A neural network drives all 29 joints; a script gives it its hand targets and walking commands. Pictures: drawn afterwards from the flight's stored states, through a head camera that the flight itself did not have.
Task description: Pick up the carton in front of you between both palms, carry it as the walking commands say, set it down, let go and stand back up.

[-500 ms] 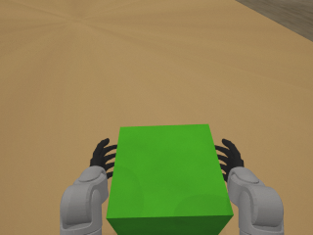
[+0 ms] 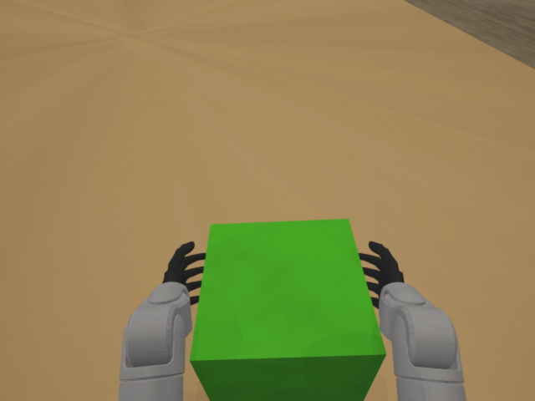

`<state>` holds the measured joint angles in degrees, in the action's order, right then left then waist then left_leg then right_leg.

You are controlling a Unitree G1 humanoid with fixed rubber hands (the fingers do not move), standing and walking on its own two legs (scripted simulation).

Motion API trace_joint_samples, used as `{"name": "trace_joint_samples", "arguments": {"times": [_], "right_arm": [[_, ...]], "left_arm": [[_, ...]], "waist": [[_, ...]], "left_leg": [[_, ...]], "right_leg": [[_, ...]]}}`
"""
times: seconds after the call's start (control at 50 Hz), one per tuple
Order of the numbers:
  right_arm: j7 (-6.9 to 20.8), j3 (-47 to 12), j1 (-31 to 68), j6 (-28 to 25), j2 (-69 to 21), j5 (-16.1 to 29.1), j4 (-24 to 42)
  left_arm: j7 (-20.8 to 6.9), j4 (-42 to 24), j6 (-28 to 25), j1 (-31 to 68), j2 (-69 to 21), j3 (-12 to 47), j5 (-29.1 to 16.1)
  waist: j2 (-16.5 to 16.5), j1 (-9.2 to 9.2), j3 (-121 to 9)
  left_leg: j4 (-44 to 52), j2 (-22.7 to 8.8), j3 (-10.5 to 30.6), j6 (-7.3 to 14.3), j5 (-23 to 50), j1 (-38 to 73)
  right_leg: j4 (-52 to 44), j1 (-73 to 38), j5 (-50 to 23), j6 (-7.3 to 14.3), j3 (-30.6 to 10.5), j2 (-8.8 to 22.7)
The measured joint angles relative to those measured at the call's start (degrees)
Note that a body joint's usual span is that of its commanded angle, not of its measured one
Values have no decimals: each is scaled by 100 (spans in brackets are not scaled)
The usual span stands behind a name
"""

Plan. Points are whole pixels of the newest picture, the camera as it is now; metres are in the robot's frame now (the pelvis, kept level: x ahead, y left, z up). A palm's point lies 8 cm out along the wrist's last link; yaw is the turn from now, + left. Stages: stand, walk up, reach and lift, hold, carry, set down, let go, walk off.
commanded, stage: carry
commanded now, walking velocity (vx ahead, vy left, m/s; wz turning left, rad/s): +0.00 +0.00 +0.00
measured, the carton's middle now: (283, 323) +0.25 +0.00 -0.01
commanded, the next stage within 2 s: hold in 0.86 s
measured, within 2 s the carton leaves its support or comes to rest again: neither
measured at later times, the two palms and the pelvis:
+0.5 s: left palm (187, 293) +0.27 +0.15 +0.04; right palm (385, 294) +0.27 -0.15 +0.04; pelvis -0.02 -0.01 +0.00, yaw +0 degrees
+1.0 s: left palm (193, 297) +0.26 +0.13 +0.04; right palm (395, 300) +0.26 -0.16 +0.04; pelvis -0.02 -0.01 +0.01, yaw -2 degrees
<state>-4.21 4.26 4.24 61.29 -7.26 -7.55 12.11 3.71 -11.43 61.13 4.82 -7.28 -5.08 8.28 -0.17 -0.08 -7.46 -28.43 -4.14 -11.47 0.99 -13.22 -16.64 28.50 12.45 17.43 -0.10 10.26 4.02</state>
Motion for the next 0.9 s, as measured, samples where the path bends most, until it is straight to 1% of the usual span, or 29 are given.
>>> {"name": "trace_joint_samples", "arguments": {"times": [0.1,0.14,0.32,0.38,0.42,0.48,0.58,0.68,0.86,0.88,0.9], "right_arm": [[106,91,152,-477,-7,-177,-593],[157,150,223,-698,-12,-242,-863],[312,485,644,-1794,-58,-560,-2137],[325,582,758,-2097,-77,-611,-2385],[327,610,798,-2216,-84,-620,-2425],[317,597,799,-2244,-85,-584,-2306],[301,534,746,-2051,-77,-523,-2028],[312,535,736,-1927,-75,-551,-2073],[316,532,749,-1906,-77,-568,-2078],[324,534,763,-1926,-83,-569,-2073],[335,504,755,-1955,-83,-584,-2054]], "left_arm": [[-96,614,-483,168,-10,-84,177],[-177,875,-690,243,-16,-128,223],[-272,2130,-1780,651,-67,-452,528],[-279,2370,-2084,758,-86,-563,567],[-280,2405,-2199,797,-93,-599,570],[-271,2280,-2219,800,-95,-589,530],[-261,2015,-2027,759,-88,-520,474],[-270,2069,-1911,748,-86,-515,504],[-277,2067,-1891,755,-87,-525,517],[-280,2029,-1895,758,-91,-533,528],[-282,1957,-1896,730,-87,-522,534]], "waist": [[4,-2,42],[4,-2,61],[13,13,167],[16,13,219],[18,11,250],[21,6,282],[20,2,260],[18,6,195],[19,13,214],[5,1,361],[-27,-22,535]], "left_leg": [[35,-9,7,3,81,-51],[44,-14,10,3,108,-72],[40,-37,29,-3,188,-166],[31,-45,35,-8,200,-190],[24,-50,39,-12,204,-205],[7,-59,45,-20,201,-224],[-33,-71,52,-36,169,-234],[-60,-81,59,-54,138,-216],[-50,-101,70,-81,149,-199],[40,-43,168,-77,298,-46],[173,75,402,-76,298,171]], "right_leg": [[-15,60,-67,19,3,-13],[-17,83,-89,26,4,-19],[10,185,-147,56,10,-38],[25,210,-153,65,12,-43],[35,225,-154,70,14,-47],[52,244,-146,77,15,-52],[94,254,-108,85,16,-56],[120,234,-71,92,19,-60],[116,219,-69,115,24,-80],[46,82,-192,130,-51,-110],[-73,-106,-311,149,-297,-193]]}}
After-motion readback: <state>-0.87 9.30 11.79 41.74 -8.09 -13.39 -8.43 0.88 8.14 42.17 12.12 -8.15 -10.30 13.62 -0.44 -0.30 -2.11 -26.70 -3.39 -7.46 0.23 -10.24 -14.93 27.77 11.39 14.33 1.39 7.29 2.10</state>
